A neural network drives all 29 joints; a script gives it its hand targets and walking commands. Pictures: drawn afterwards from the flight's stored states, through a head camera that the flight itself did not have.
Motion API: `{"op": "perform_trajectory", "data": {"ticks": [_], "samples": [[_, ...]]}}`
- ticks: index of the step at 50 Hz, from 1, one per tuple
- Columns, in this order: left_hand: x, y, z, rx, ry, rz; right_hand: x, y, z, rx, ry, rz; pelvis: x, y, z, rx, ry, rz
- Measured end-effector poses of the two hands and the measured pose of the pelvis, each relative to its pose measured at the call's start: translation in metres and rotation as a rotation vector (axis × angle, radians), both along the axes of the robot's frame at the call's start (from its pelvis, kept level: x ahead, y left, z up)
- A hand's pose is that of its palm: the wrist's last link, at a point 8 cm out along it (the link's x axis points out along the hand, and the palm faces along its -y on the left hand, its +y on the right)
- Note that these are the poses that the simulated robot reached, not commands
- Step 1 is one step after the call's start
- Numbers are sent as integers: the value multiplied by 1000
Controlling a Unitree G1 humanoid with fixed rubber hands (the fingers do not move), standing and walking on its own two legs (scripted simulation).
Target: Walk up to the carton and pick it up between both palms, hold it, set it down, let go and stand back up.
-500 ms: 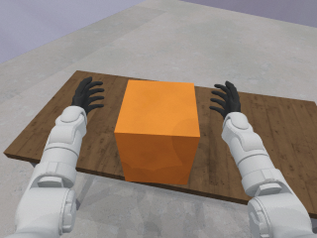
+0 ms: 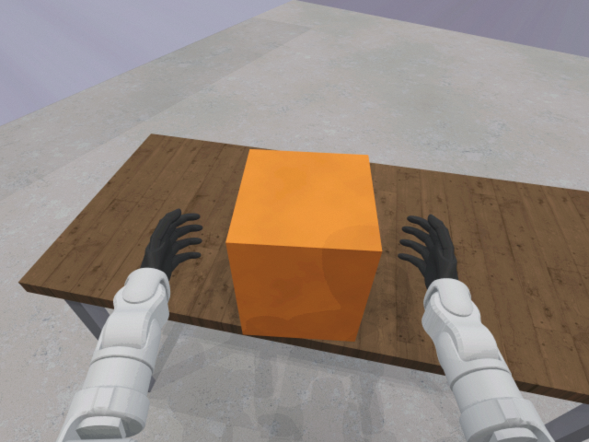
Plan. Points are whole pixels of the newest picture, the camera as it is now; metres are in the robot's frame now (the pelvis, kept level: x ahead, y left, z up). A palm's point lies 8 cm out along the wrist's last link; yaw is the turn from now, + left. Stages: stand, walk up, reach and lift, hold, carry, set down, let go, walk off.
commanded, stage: set down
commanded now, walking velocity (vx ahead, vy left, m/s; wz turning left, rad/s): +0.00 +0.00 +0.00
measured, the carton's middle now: (303, 247) +0.44 -0.01 +0.00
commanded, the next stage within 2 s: let go in 1.88 s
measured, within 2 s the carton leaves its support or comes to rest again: neither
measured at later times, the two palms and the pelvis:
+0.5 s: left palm (155, 324) +0.29 +0.21 +0.02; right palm (441, 324) +0.27 -0.19 +0.02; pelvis +0.02 +0.00 +0.00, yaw +0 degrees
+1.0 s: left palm (147, 368) +0.24 +0.22 -0.02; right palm (442, 365) +0.23 -0.19 -0.02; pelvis +0.03 +0.00 +0.00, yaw +0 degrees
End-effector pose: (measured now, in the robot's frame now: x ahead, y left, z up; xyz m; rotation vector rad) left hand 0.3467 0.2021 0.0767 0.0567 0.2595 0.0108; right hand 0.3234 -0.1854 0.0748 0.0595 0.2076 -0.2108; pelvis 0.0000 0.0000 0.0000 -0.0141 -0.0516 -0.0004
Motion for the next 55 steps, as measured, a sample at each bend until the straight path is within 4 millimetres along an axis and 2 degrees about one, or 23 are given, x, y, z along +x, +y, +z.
{"op": "perform_trajectory", "data": {"ticks": [7,13,24,33,42,55], "samples": [[-16,7,-11,-5,-19,23,-15,-3,-15,-4,10,5,3,0,0,3,4,-2],[-30,9,-32,-4,-11,17,-30,-1,-34,-8,31,10,9,0,0,4,8,2],[-56,8,-56,-9,-26,1,-47,-4,-52,-24,30,18,20,0,0,3,20,2],[-85,9,-82,-1,20,-2,-74,-6,-77,-20,76,12,27,-1,-1,1,27,2],[-99,18,-96,13,73,19,-85,-4,-92,-38,119,36,28,-2,-2,5,23,5],[-110,21,-101,49,173,22,-95,-14,-103,-64,177,54,33,1,-1,4,-8,-10]]}}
